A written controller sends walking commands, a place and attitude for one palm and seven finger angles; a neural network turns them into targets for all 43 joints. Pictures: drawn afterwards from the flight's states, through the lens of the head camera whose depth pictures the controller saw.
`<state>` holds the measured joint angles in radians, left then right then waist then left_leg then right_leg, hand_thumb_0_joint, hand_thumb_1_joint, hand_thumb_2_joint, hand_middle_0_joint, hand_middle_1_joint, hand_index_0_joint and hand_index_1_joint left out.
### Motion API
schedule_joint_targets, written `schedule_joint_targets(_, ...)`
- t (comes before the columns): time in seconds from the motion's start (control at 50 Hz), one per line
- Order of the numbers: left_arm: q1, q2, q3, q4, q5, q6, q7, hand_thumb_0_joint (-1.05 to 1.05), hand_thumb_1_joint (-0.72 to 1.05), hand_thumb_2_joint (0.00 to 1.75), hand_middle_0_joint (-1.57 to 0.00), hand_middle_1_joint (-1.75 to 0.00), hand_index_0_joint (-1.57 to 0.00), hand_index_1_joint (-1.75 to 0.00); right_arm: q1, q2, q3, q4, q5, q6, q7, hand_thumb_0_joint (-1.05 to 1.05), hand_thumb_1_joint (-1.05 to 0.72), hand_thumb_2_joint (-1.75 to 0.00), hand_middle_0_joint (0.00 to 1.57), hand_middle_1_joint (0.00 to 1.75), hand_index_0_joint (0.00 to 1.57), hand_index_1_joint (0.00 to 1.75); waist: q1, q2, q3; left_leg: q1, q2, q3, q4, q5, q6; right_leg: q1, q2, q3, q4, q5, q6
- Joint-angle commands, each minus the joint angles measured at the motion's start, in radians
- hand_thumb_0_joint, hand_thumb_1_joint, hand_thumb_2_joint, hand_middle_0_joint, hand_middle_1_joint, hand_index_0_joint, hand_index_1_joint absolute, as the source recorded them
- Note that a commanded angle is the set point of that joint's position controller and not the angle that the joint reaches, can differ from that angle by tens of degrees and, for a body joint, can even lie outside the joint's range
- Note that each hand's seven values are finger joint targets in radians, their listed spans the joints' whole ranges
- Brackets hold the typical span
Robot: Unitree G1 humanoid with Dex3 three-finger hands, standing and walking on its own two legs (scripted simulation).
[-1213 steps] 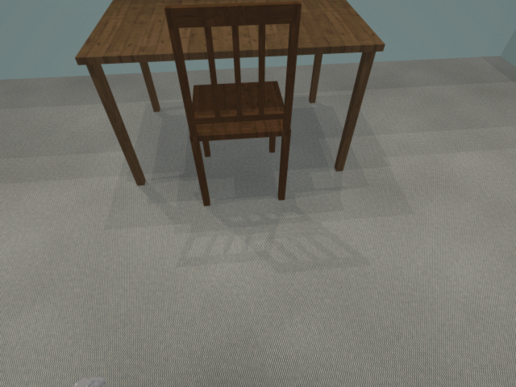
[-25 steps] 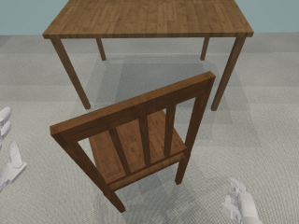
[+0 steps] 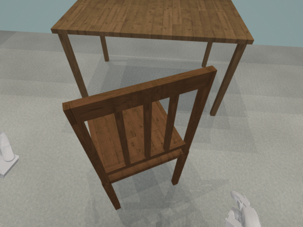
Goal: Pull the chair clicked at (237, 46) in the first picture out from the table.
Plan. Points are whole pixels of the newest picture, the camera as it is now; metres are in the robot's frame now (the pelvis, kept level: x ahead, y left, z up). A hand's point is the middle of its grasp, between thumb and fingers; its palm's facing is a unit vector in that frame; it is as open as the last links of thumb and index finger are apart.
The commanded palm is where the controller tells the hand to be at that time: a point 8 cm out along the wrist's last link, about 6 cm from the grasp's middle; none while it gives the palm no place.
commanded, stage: step back with the hand held close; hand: left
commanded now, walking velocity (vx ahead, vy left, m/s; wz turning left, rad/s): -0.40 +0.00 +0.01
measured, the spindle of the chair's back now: (147, 133) +0.42 +0.05 -0.06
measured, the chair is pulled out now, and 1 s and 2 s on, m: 0.55 0.55 0.55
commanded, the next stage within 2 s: stop stepping back and stand still in 1.44 s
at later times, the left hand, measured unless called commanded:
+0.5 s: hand (12, 161) +0.19 +0.26 +0.17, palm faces +0.47 -0.73 -0.50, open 7.4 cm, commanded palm +0.13 +0.30 +0.19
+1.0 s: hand (13, 172) +0.17 +0.25 +0.18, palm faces +0.48 -0.75 -0.46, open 7.4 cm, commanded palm +0.09 +0.30 +0.19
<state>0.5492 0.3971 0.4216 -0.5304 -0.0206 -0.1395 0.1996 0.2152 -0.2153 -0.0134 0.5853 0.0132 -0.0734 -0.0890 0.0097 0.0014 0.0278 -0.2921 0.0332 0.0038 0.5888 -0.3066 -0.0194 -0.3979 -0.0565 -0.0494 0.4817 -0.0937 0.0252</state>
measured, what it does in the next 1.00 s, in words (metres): stands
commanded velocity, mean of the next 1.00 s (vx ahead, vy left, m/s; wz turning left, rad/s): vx -0.40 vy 0.00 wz -0.01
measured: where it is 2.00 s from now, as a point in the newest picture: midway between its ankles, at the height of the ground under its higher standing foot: outside the picture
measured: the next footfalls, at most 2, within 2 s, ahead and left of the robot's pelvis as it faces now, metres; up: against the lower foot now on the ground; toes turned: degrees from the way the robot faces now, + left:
right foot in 1.24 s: -0.06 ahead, -0.15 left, +0.00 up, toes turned -1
left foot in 1.56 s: -0.05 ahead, +0.10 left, +0.00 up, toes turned -1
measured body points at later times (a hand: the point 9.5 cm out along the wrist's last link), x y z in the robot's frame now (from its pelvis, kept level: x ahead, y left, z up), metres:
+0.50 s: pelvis -0.01 +0.00 -0.01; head +0.02 +0.01 +0.44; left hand +0.16 +0.30 +0.20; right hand +0.17 -0.24 -0.09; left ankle +0.00 +0.13 -0.73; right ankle +0.10 -0.14 -0.73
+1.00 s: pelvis -0.03 -0.01 -0.01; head +0.01 +0.01 +0.44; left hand +0.14 +0.29 +0.20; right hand +0.15 -0.24 -0.10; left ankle -0.01 +0.13 -0.72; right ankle +0.08 -0.14 -0.73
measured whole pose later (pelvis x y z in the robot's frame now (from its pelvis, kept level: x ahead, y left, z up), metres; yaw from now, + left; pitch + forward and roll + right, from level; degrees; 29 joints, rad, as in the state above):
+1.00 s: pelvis -0.03 -0.01 -0.01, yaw +2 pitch +2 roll -1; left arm 0.50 0.39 0.44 -0.60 0.00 -0.24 0.18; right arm 0.15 -0.19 -0.03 0.66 -0.02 -0.12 -0.06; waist -0.01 -0.03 0.05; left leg -0.44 0.01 -0.05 0.76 -0.43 -0.02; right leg -0.49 -0.04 -0.03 0.60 -0.13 0.01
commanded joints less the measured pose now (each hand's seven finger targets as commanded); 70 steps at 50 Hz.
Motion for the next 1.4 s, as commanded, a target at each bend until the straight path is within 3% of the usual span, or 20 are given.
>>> schedule_joint_targets(0.0,-0.039,0.190,0.147,-0.195,0.009,-0.070,0.030,0.00,0.90,0.90,-0.20,-0.30,-0.20,-0.30,-0.101,-0.124,-0.053,-0.150,-0.007,-0.065,-0.004,0.00,-0.90,-0.90,0.20,0.30,0.20,0.30,0.006,0.045,-0.070,-0.271,0.054,-0.053,-0.199,-0.192,0.051,0.262,-0.035,0.114,-0.053,-0.198,-0.015)
schedule_joint_targets(0.36,-0.009,0.196,0.182,-0.245,0.017,-0.112,0.024,0.00,0.90,0.90,-0.20,-0.30,-0.20,-0.30,-0.119,-0.115,-0.074,-0.114,-0.012,-0.074,-0.002,0.00,-0.90,-0.90,0.20,0.30,0.20,0.30,-0.003,0.085,-0.159,-0.369,0.097,-0.075,-0.156,-0.074,0.063,0.365,-0.031,0.088,0.131,0.151,-0.018)
schedule_joint_targets(0.44,-0.025,0.201,0.183,-0.242,0.018,-0.122,0.023,0.00,0.90,0.90,-0.20,-0.30,-0.20,-0.30,-0.103,-0.108,-0.076,-0.101,-0.018,-0.081,-0.003,0.00,-0.90,-0.90,0.20,0.30,0.20,0.30,-0.009,0.042,-0.156,-0.334,0.060,-0.055,-0.109,-0.140,0.052,0.296,-0.063,0.135,0.060,0.097,-0.034)
schedule_joint_targets(0.54,-0.025,0.202,0.174,-0.209,0.018,-0.124,0.029,0.00,0.90,0.90,-0.20,-0.30,-0.20,-0.30,-0.095,-0.108,-0.075,-0.084,-0.026,-0.065,0.002,0.00,-0.90,-0.90,0.20,0.30,0.20,0.30,-0.015,-0.058,-0.151,-0.209,0.008,-0.032,-0.061,-0.178,0.034,0.155,-0.109,0.177,-0.129,-0.164,-0.057)
schedule_joint_targets(0.62,-0.012,0.220,0.196,-0.204,0.025,-0.127,0.035,0.00,0.90,0.90,-0.20,-0.30,-0.20,-0.30,-0.122,-0.121,-0.075,-0.089,-0.026,-0.054,-0.003,0.00,-0.90,-0.90,0.20,0.30,0.20,0.30,-0.011,0.049,-0.132,-0.279,0.063,-0.074,-0.186,-0.190,0.056,0.215,-0.044,0.101,-0.067,-0.197,-0.021)
schedule_joint_targets(0.72,-0.028,0.203,0.198,-0.239,0.030,-0.137,0.019,0.00,0.90,0.90,-0.20,-0.30,-0.20,-0.30,-0.135,-0.121,-0.077,-0.114,-0.010,-0.095,-0.008,0.00,-0.90,-0.90,0.20,0.30,0.20,0.30,-0.001,0.193,-0.138,-0.500,0.178,-0.140,-0.240,-0.123,0.108,0.443,0.033,0.043,0.261,0.137,0.002)
schedule_joint_targets(0.8,-0.059,0.185,0.182,-0.277,0.022,-0.153,0.001,0.00,0.90,0.90,-0.20,-0.30,-0.20,-0.30,-0.110,-0.120,-0.075,-0.105,-0.017,-0.124,0.001,0.00,-0.90,-0.90,0.20,0.30,0.20,0.30,-0.004,0.160,-0.123,-0.490,0.163,-0.115,-0.160,-0.084,0.091,0.403,0.016,0.070,0.283,0.158,-0.013)
schedule_joint_targets(0.84,-0.067,0.188,0.178,-0.280,0.019,-0.157,0.002,0.00,0.90,0.90,-0.20,-0.30,-0.20,-0.30,-0.094,-0.110,-0.075,-0.092,-0.021,-0.128,0.003,0.00,-0.90,-0.90,0.20,0.30,0.20,0.30,-0.010,0.108,-0.135,-0.422,0.106,-0.077,-0.081,-0.098,0.066,0.340,-0.027,0.124,0.206,0.215,-0.034)
schedule_joint_targets(0.88,-0.080,0.198,0.169,-0.273,0.017,-0.160,0.003,0.00,0.90,0.90,-0.20,-0.30,-0.20,-0.30,-0.078,-0.111,-0.081,-0.081,-0.029,-0.124,0.011,0.00,-0.90,-0.90,0.20,0.30,0.20,0.30,-0.014,-0.024,-0.144,-0.287,-0.006,-0.031,0.044,-0.216,0.026,0.167,-0.112,0.259,-0.019,0.052,-0.079)
schedule_joint_targets(0.92,-0.067,0.250,0.198,-0.251,0.018,-0.155,0.018,0.00,0.90,0.90,-0.20,-0.30,-0.20,-0.30,-0.083,-0.103,-0.083,-0.060,-0.036,-0.101,0.018,0.00,-0.90,-0.90,0.20,0.30,0.20,0.30,-0.010,-0.134,-0.161,-0.141,-0.048,-0.011,0.192,-0.205,0.008,0.029,-0.225,0.357,-0.223,-0.224,-0.137)
schedule_joint_targets(0.98,-0.008,0.236,0.208,-0.211,0.015,-0.145,0.028,0.00,0.90,0.90,-0.20,-0.30,-0.20,-0.30,-0.103,-0.076,-0.065,-0.056,-0.033,-0.062,0.022,0.00,-0.90,-0.90,0.20,0.30,0.20,0.30,-0.020,-0.174,-0.198,-0.028,-0.031,-0.025,0.108,-0.127,0.018,0.013,-0.216,0.239,-0.220,-0.247,-0.118)
schedule_joint_targets(1.02,0.053,0.236,0.225,-0.183,0.009,-0.146,0.028,0.00,0.90,0.90,-0.20,-0.30,-0.20,-0.30,-0.130,-0.097,-0.070,-0.067,-0.027,-0.046,0.013,0.00,-0.90,-0.90,0.20,0.30,0.20,0.30,-0.016,-0.052,-0.162,-0.077,0.043,-0.100,-0.140,-0.115,0.048,0.050,-0.093,0.141,-0.112,-0.259,-0.057)
schedule_joint_targets(1.06,0.047,0.202,0.220,-0.226,0.020,-0.161,0.020,0.00,0.90,0.90,-0.20,-0.30,-0.20,-0.30,-0.147,-0.123,-0.068,-0.100,-0.021,-0.062,0.007,0.00,-0.90,-0.90,0.20,0.30,0.20,0.30,-0.020,0.271,-0.137,-0.392,0.244,-0.243,-0.337,-0.247,0.126,0.274,0.053,0.027,0.244,-0.203,-0.005)
schedule_joint_targets(1.08,0.020,0.190,0.213,-0.235,0.018,-0.156,0.012,0.00,0.90,0.90,-0.20,-0.30,-0.20,-0.30,-0.141,-0.119,-0.076,-0.111,-0.014,-0.079,0.002,0.00,-0.90,-0.90,0.20,0.30,0.20,0.30,-0.021,0.278,-0.124,-0.516,0.299,-0.265,-0.364,-0.275,0.150,0.359,0.078,0.032,0.388,-0.184,0.002)
schedule_joint_targets(1.14,-0.001,0.174,0.158,-0.254,-0.004,-0.151,-0.005,0.00,0.90,0.90,-0.20,-0.30,-0.20,-0.30,-0.118,-0.122,-0.080,-0.090,-0.015,-0.120,0.009,0.00,-0.90,-0.90,0.20,0.30,0.20,0.30,-0.001,0.144,-0.089,-0.259,0.255,-0.201,-0.190,0.178,0.125,0.160,0.039,0.062,0.276,-0.229,-0.019)
schedule_joint_targets(1.24,-0.103,0.172,0.104,-0.303,0.005,-0.202,-0.019,0.00,0.90,0.90,-0.20,-0.30,-0.20,-0.30,-0.093,-0.122,-0.054,-0.007,-0.049,-0.175,0.032,0.00,-0.90,-0.90,0.20,0.30,0.20,0.30,-0.005,0.285,-0.173,0.208,0.236,-0.205,-0.090,0.786,0.110,0.057,0.043,0.044,-0.040,-0.170,-0.025)
schedule_joint_targets(1.28,-0.111,0.191,0.114,-0.333,0.008,-0.207,-0.025,0.00,0.90,0.90,-0.20,-0.30,-0.20,-0.30,-0.110,-0.123,-0.056,-0.027,-0.044,-0.160,0.040,0.00,-0.90,-0.90,0.20,0.30,0.20,0.30,0.004,0.263,-0.259,0.259,0.216,-0.149,-0.040,0.815,0.077,0.127,0.049,0.029,-0.095,-0.043,-0.025)
schedule_joint_targets(1.32,0.021,0.224,0.166,-0.296,-0.010,-0.195,-0.039,0.00,0.90,0.90,-0.20,-0.30,-0.20,-0.30,-0.124,-0.122,-0.077,-0.061,-0.023,-0.140,0.044,0.00,-0.90,-0.90,0.20,0.30,0.20,0.30,0.019,0.127,-0.315,0.205,0.158,-0.096,0.009,0.644,0.045,0.204,0.028,0.033,-0.101,0.136,-0.036)
schedule_joint_targets(1.34,0.082,0.218,0.177,-0.265,-0.021,-0.187,-0.046,0.00,0.90,0.90,-0.20,-0.30,-0.20,-0.30,-0.126,-0.107,-0.073,-0.083,-0.015,-0.117,0.046,0.00,-0.90,-0.90,0.20,0.30,0.20,0.30,0.015,0.063,-0.315,0.147,0.118,-0.040,0.045,0.510,0.028,0.225,-0.022,0.056,-0.100,0.257,-0.050)
schedule_joint_targets(1.38,0.102,0.253,0.210,-0.232,-0.025,-0.182,-0.045,0.00,0.90,0.90,-0.20,-0.30,-0.20,-0.30,-0.140,-0.088,-0.079,-0.111,-0.001,-0.081,0.036,0.00,-0.90,-0.90,0.20,0.30,0.20,0.30,-0.007,-0.135,-0.276,-0.029,-0.006,0.027,0.194,0.106,-0.017,0.215,-0.209,0.240,-0.110,0.522,-0.136)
